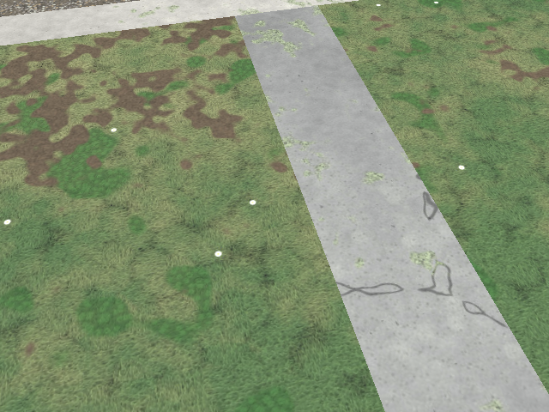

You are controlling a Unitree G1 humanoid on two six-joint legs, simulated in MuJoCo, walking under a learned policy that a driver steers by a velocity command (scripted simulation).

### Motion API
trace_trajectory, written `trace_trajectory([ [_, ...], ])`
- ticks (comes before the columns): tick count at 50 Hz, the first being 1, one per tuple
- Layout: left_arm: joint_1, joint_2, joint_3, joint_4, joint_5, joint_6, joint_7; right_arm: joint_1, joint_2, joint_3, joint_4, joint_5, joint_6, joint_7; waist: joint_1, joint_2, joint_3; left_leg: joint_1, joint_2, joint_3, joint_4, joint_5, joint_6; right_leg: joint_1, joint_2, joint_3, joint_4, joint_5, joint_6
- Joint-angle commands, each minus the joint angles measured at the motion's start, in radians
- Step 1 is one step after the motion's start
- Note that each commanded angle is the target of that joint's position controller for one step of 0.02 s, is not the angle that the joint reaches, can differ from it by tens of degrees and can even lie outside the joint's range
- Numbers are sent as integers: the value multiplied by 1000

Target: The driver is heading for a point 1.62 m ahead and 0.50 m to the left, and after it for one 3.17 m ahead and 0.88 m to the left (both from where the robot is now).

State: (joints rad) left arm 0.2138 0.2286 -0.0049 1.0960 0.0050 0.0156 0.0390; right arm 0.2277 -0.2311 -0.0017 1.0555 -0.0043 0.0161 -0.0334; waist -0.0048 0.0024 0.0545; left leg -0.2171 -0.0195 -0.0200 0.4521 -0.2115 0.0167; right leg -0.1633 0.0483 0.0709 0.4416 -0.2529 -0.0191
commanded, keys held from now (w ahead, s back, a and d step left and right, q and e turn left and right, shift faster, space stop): s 0.26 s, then w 0.74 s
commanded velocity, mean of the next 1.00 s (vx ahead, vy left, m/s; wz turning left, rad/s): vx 0.17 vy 0.00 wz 0.00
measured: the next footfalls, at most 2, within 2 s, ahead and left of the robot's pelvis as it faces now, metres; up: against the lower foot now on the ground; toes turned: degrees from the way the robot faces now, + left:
left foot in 0.32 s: -0.04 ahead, +0.12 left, +0.00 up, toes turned -4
right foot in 0.96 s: +0.15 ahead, -0.10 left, +0.00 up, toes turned -3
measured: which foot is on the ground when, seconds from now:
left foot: down 0.00-0.14, up 0.16-0.30, down 0.32-0.98, up 1.00-1.00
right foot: down 0.00-0.32, up 0.34-0.94, down 0.96-1.00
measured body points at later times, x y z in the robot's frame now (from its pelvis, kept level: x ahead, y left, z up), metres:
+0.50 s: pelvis -0.07 +0.05 +0.01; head -0.07 +0.09 +0.46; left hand -0.01 +0.32 -0.15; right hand -0.08 -0.20 -0.12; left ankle -0.08 +0.12 -0.74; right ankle -0.08 -0.09 -0.67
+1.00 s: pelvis +0.07 -0.01 -0.01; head +0.08 -0.03 +0.44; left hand +0.24 +0.23 -0.12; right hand -0.02 -0.25 -0.16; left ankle -0.07 +0.12 -0.72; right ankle +0.12 -0.10 -0.74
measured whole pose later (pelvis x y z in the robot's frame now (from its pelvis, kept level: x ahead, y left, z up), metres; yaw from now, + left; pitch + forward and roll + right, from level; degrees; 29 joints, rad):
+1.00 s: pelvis +0.07 -0.01 -0.01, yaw +1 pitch +2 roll +0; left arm 0.08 0.21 0.05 0.89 0.03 -0.07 -0.01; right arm 0.50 -0.21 -0.05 1.07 -0.02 -0.08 -0.01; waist -0.06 0.03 -0.02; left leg -0.08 -0.02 -0.06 0.58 -0.45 0.05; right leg -0.36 0.01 -0.09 0.53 -0.18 -0.06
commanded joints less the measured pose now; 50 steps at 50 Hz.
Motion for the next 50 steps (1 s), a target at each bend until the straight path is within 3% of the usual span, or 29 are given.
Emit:
trace_trajectory([
  [1,47,143,37,-40,1,11,9,41,-138,-37,-40,1,10,-11,4,-10,-69,18,93,-76,60,331,73,-64,-112,81,41,364,-72],
  [6,43,172,63,-98,8,43,12,34,-135,-54,-84,-3,42,-15,14,-42,-84,-53,66,-84,185,227,99,-165,-164,161,64,337,-146],
  [7,38,184,70,-112,11,47,12,30,-128,-56,-94,-4,46,-14,18,-69,-85,-62,40,-69,234,164,93,-193,-197,197,38,343,-173],
  [8,13,197,76,-129,16,48,12,38,-108,-55,-97,-8,51,-11,13,-135,-88,-48,-10,-24,336,53,81,-236,-257,254,-12,375,-210],
  [9,-51,203,77,-157,20,47,15,69,-90,-57,-93,-16,56,-9,-7,-217,-90,-27,-64,29,483,-204,70,-296,-342,318,-65,454,-262],
  [10,-70,201,78,-174,26,42,15,59,-100,-62,-97,-17,64,-8,3,-198,-72,-56,-65,11,606,-369,66,-307,-390,339,-98,540,-297],
  [11,-87,207,81,-178,30,38,19,55,-96,-62,-104,-11,67,-8,-10,-151,-57,-67,-38,-39,626,-388,65,-296,-391,327,-94,568,-288],
  [13,-135,202,83,-175,32,42,26,94,-91,-58,-103,-5,58,-11,-47,-152,-56,-78,18,-56,418,-307,57,-181,-317,254,-58,534,-194],
  [15,-121,167,75,-156,17,55,17,171,-61,-51,-65,-11,33,-9,-51,-141,-120,66,3,0,36,-130,35,-120,-212,178,-15,197,-118],
  [16,-22,120,66,-121,18,62,8,155,-51,-43,-55,-18,22,-8,-11,-7,-91,135,15,-84,-164,-146,18,-180,-131,112,50,-82,-75],
  [17,82,50,50,-101,23,61,0,149,-100,-37,-80,-31,11,-8,26,204,-71,168,265,-409,-300,-343,28,-312,-17,9,220,-263,-16],
  [18,20,99,64,-113,12,63,1,123,-179,-47,-81,-34,3,4,1,280,-10,-79,332,-524,-385,-582,94,-276,16,44,258,-277,-12],
  [19,-46,146,73,-129,7,58,-8,86,-174,-52,-83,-40,-2,10,4,220,71,-138,294,-528,-432,-674,108,-264,9,52,364,-206,-17],
  [20,-53,153,77,-127,10,46,-20,48,-176,-55,-87,-27,-7,11,28,187,100,-121,262,-469,-443,-602,102,-300,2,23,434,-144,-15],
  [21,-30,141,74,-110,20,32,-31,32,-171,-56,-92,-21,-10,11,41,157,79,-53,231,-408,-434,-508,96,-316,-14,-1,473,-105,-8],
  [23,-20,119,72,-90,41,11,-47,86,-125,-50,-73,-10,-23,6,28,104,44,76,211,-343,-414,-402,106,-366,-36,-43,523,-65,-1],
  [25,-49,97,69,-99,39,-5,-55,162,-99,-48,-41,-8,-40,7,5,95,35,174,207,-317,-394,-346,122,-433,-46,-64,539,-40,3],
  [29,-88,82,68,-119,34,-20,-61,253,-88,-48,-6,-9,-63,7,-26,115,21,230,215,-317,-385,-326,160,-492,-58,-87,513,-17,21],
  [35,-146,73,63,-163,31,-38,-60,311,-95,-55,0,-14,-81,3,-52,105,34,227,259,-338,-391,-282,231,-529,-87,-93,385,-15,32],
  [42,-223,56,54,-229,25,-56,-67,320,-102,-67,-10,-21,-99,13,-63,101,66,139,254,-278,-354,-190,232,-441,-92,-113,237,7,3],
  [45,-205,56,57,-248,18,-63,-66,287,-115,-73,-20,-20,-104,20,-38,102,71,63,252,-246,-306,-113,211,-288,-77,-135,147,7,-21],
  [47,-68,62,68,-213,16,-73,-56,248,-125,-76,-27,-14,-104,23,36,69,39,-28,217,-190,-175,70,175,-38,-28,-172,36,44,-34],
  [48,63,99,87,-171,18,-86,-43,252,-105,-69,-27,-16,-109,27,83,4,-38,-82,155,-122,13,196,145,158,-31,-140,4,24,-48],
  [49,238,188,110,-150,38,-101,-30,228,-61,-55,-59,-14,-112,31,153,-148,-151,-196,68,-16,342,76,101,329,-269,153,-115,-232,-93],
  [50,309,278,125,-130,33,-96,-32,275,3,-47,-79,-8,-113,33,115,-315,-174,-466,-63,42,613,-318,69,425,-464,594,-285,-430,-174],
])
